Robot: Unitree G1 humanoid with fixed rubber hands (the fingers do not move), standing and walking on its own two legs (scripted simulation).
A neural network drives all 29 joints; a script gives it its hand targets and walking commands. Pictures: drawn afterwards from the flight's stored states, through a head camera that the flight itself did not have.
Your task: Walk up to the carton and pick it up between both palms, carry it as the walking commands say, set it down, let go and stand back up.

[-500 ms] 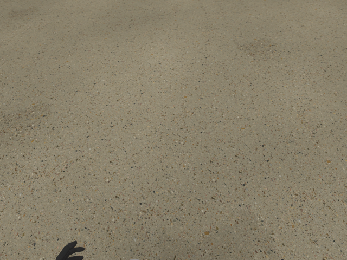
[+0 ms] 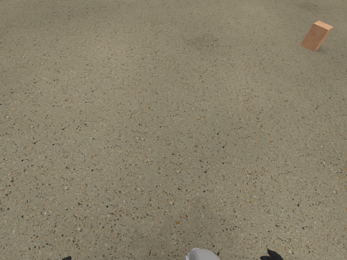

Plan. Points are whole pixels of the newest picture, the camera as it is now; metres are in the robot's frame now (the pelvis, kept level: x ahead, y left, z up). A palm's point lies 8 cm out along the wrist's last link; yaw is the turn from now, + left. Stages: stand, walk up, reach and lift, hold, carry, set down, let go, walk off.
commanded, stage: walk up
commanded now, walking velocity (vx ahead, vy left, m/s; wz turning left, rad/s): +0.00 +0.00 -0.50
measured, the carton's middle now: (316, 36) +2.51 -1.80 -0.64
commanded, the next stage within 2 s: none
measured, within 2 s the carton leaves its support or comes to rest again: neither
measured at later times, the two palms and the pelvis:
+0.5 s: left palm (128, 220) +0.24 +0.11 -0.11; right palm out of the picture +0.06 -0.41 -0.12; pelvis +0.10 -0.13 +0.00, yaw -16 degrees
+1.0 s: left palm (170, 128) +0.56 +0.00 -0.13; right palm (327, 217) +0.26 -0.45 -0.12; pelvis +0.37 -0.20 +0.00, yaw -29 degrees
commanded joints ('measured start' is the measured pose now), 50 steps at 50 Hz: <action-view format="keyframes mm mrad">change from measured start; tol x32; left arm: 1 -77 45 0 -68 -16 -1 -17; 14 -167 42 -32 -111 9 -61 -72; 19 328 297 55 21 5 -79 -8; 50 126 -35 11 -4 15 -66 -21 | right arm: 1 10 -140 -35 -48 -7 -14 -5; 35 -268 -40 -12 -127 9 -47 82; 41 308 -267 -75 38 -12 -79 26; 50 151 -76 -25 73 -8 -123 33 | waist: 1 -26 237 -48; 16 -14 163 -111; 18 153 -282 -228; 50 20 164 -32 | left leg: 1 81 233 -79 -144 483 90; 4 111 274 -66 -147 429 107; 7 216 423 -307 -391 -420 140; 14 121 312 7 -293 13 67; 17 -129 197 139 167 225 5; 20 -696 110 -76 678 -246 -27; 35 -413 -5 9 208 191 -40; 39 179 -47 32 12 162 9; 41 563 388 -585 -117 85 143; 50 -46 233 -138 -290 250 62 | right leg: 1 -49 -39 -29 4 44 19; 8 -240 -114 1 -112 77 40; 16 376 -6 -183 -614 123 -27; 19 811 -409 522 -863 -189 -200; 25 503 -229 211 -797 581 -169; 38 486 -184 128 -590 1152 -103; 42 -88 12 108 322 -43 -77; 50 -47 -142 22 90 217 -16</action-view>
